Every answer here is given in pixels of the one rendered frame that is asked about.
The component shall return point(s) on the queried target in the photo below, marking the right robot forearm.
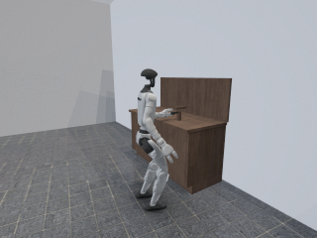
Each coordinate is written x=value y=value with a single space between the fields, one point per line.
x=154 y=132

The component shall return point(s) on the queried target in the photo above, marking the robot right foot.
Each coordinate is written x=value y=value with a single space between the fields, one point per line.
x=158 y=206

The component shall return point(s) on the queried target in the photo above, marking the robot right upper arm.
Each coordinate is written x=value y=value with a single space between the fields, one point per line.
x=150 y=104

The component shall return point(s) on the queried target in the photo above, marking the robot left shin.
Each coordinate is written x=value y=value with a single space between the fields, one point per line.
x=149 y=178

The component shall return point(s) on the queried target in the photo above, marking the left robot forearm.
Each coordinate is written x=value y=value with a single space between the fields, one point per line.
x=159 y=115

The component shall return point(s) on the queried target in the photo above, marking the robot right hand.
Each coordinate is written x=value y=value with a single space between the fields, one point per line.
x=167 y=150

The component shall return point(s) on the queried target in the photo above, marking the robot left hand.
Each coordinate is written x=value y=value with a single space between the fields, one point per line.
x=165 y=112

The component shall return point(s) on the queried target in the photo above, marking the counter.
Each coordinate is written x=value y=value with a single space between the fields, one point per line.
x=197 y=132

